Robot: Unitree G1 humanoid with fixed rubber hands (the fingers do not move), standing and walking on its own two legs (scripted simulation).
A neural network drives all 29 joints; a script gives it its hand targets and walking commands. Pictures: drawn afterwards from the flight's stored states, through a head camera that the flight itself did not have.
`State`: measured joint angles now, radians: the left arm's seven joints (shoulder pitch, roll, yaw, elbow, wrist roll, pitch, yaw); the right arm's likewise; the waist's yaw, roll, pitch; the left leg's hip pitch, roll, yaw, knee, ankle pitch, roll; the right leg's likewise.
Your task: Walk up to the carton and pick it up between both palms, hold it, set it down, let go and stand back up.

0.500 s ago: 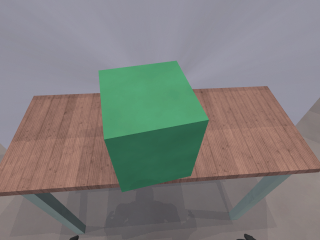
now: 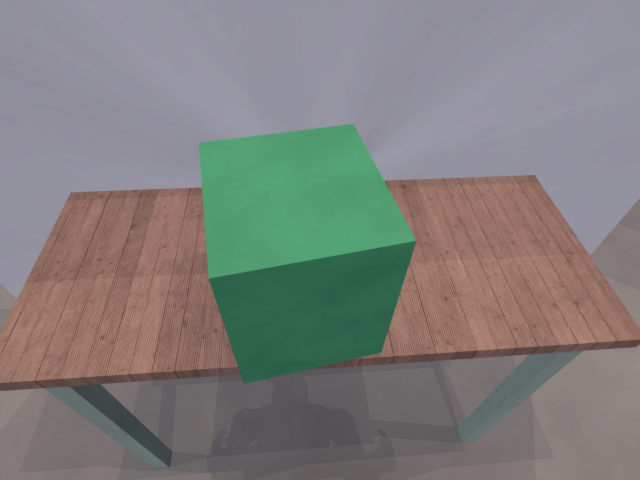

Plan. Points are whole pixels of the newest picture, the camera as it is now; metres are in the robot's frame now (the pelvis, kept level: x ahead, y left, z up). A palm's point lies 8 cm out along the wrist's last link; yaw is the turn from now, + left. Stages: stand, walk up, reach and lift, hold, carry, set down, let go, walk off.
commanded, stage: stand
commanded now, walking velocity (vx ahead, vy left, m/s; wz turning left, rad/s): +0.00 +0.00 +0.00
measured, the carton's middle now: (297, 256) +0.38 +0.04 +0.06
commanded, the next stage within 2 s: walk up in 0.06 s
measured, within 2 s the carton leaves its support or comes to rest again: neither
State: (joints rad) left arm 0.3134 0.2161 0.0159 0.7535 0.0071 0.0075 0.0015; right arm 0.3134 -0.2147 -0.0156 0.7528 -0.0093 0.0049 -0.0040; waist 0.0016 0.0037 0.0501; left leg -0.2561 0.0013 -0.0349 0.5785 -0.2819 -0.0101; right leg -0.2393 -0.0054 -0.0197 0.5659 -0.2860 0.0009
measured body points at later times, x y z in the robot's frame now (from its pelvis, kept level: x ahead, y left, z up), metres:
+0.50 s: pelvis -0.03 +0.03 -0.01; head +0.01 +0.04 +0.43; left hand +0.06 +0.31 -0.13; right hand +0.08 -0.25 -0.13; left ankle -0.02 +0.13 -0.72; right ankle +0.01 -0.12 -0.73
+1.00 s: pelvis -0.07 +0.05 +0.00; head -0.07 +0.04 +0.45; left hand -0.03 +0.30 -0.13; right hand +0.01 -0.20 -0.13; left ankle -0.02 +0.14 -0.73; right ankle -0.07 -0.08 -0.73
